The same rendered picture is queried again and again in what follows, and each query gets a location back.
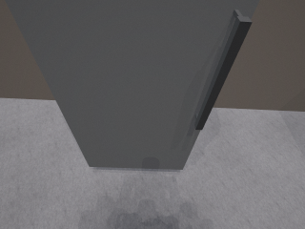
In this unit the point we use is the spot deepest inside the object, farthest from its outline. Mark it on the handle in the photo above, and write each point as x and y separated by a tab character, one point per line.
236	38

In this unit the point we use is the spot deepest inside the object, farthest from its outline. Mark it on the fridge door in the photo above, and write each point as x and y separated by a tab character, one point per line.
129	75

